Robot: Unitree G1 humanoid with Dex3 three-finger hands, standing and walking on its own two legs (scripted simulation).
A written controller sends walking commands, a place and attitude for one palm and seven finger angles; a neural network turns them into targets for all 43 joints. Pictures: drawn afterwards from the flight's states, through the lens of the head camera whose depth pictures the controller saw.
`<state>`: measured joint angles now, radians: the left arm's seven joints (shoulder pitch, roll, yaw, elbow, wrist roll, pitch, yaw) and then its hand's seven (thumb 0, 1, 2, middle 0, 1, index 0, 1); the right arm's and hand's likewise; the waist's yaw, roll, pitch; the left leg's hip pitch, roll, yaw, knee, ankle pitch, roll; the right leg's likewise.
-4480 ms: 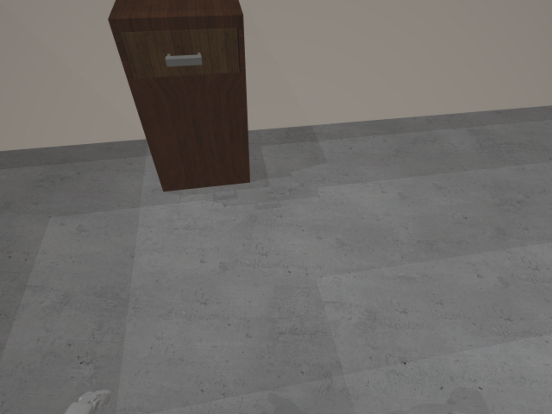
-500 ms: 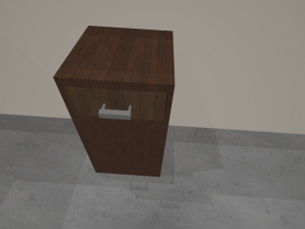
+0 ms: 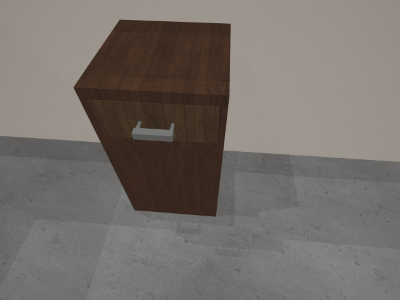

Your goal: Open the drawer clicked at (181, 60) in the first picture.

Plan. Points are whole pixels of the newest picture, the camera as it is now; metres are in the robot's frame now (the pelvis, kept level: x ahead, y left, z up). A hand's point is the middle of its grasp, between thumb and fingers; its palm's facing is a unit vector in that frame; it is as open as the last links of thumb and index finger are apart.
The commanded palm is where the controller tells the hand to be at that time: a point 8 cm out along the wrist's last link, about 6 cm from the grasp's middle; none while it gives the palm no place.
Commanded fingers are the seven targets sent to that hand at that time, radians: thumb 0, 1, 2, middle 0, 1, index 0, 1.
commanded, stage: come to a stop and stand still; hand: left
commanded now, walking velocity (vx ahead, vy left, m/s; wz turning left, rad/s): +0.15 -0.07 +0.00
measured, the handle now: (154, 129) +0.59 +0.20 -0.08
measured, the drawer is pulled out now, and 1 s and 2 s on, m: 0.00 0.00 0.00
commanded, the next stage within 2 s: look again from close up in 0.94 s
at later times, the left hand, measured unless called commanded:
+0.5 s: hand out of the picture +0.03 +0.15 -0.17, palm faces +0.04 -0.97 -0.22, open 7.3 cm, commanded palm none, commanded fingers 0.00 0.90 0.90 -0.20 -0.30 -0.20 -0.30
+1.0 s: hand out of the picture +0.03 +0.14 -0.17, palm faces +0.04 -0.98 -0.18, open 7.4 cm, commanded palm none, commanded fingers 0.00 0.90 0.90 -0.20 -0.30 -0.20 -0.30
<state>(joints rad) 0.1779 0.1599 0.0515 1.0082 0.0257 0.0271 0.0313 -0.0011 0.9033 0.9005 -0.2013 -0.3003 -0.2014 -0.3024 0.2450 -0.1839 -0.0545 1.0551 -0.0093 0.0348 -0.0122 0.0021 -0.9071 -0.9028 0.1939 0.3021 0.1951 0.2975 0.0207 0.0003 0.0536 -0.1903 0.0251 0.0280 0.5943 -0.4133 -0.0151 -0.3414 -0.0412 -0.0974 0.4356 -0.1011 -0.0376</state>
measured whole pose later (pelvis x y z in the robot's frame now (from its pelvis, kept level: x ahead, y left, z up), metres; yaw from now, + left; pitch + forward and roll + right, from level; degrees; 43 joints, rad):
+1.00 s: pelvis +0.04 -0.02 +0.00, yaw +0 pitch -1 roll +0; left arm 0.29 0.13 0.00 1.16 0.00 -0.01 0.04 0.00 0.91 0.90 -0.20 -0.30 -0.20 -0.30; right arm 0.25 -0.15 0.00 1.16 -0.01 0.00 -0.05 0.01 -0.93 -0.90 0.20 0.30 0.20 0.30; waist 0.00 0.01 0.03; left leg -0.11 0.06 0.07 0.39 -0.27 -0.04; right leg -0.08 0.03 -0.09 0.38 -0.28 -0.05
